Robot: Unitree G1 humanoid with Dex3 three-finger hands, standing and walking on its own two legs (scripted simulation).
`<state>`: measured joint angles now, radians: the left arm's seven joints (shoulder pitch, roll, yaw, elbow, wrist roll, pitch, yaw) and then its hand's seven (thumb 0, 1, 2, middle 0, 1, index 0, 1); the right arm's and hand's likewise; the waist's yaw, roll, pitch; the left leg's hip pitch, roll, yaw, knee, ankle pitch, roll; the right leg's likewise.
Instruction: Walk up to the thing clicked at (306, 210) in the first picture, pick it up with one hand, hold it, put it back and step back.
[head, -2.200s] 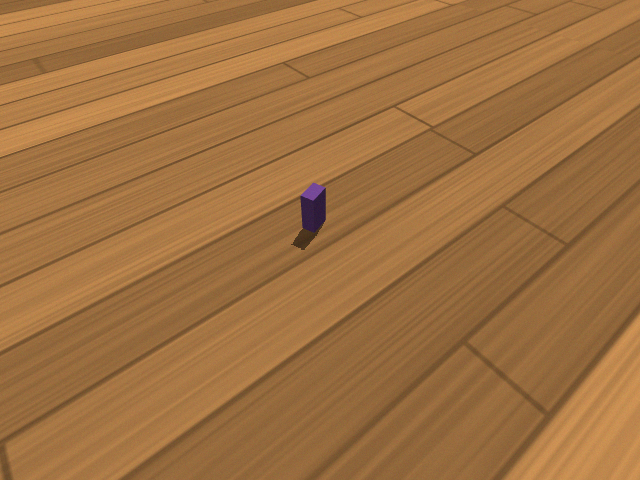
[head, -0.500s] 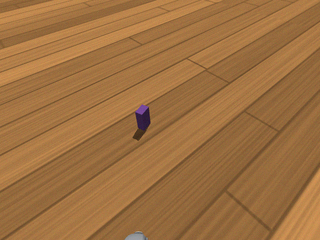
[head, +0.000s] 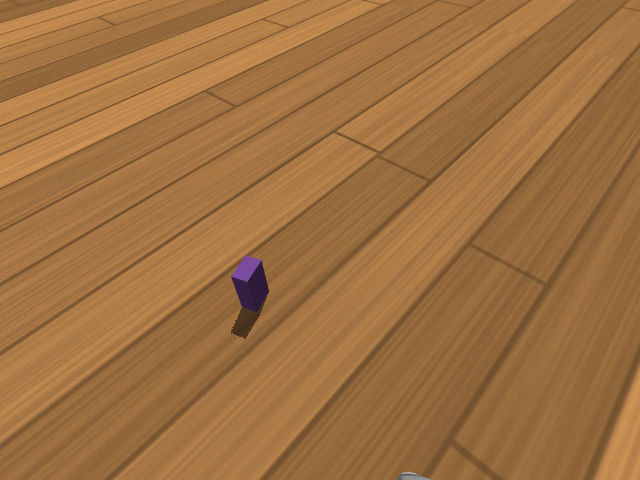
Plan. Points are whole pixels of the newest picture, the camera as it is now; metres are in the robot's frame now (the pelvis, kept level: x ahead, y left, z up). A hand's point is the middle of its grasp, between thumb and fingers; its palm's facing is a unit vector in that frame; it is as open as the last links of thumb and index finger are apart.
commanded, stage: walk up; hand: left
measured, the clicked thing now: (251, 284) +0.88 +0.29 -0.67
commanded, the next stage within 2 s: none
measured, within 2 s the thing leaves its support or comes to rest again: neither
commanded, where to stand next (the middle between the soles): +0.54 +0.07 m, yaw +2 degrees
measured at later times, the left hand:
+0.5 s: hand (124, 442) +0.23 +0.32 -0.16, palm faces -0.02 -0.93 -0.36, open 7.4 cm
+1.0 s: hand (167, 297) +0.46 +0.30 -0.12, palm faces -0.02 -0.92 -0.40, open 7.4 cm
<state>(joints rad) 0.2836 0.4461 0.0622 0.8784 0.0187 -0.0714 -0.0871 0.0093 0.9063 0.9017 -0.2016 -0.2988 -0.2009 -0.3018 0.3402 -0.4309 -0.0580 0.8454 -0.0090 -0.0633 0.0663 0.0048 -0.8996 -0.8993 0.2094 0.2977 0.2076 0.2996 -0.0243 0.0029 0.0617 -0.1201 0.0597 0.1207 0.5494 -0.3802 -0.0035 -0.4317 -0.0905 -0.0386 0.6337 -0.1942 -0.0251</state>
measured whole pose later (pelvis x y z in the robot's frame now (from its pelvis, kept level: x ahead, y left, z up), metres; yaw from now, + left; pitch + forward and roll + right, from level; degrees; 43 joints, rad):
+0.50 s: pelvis +0.21 +0.04 -0.01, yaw +1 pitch -3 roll -1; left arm 0.35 0.44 0.03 0.89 0.01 -0.05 -0.03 0.01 0.90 0.90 -0.20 -0.30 -0.20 -0.30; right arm 0.25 -0.41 -0.07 0.83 -0.01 -0.08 0.07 0.00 -0.90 -0.90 0.21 0.30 0.20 0.30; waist 0.02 -0.02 0.08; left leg -0.38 0.04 0.08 0.67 -0.25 0.04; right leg -0.31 -0.05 0.02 1.04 -0.47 -0.04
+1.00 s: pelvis +0.38 +0.03 +0.00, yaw +1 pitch -3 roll +0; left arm 0.26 0.38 0.04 0.83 0.00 -0.09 -0.05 0.01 0.90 0.90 -0.20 -0.30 -0.20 -0.30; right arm 0.33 -0.42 -0.03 0.86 0.00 -0.03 0.04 0.01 -0.90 -0.90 0.21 0.30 0.20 0.30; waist 0.00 0.06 0.09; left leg -0.38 0.03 0.01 1.03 -0.45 0.03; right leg -0.30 -0.03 -0.07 0.57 -0.22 -0.03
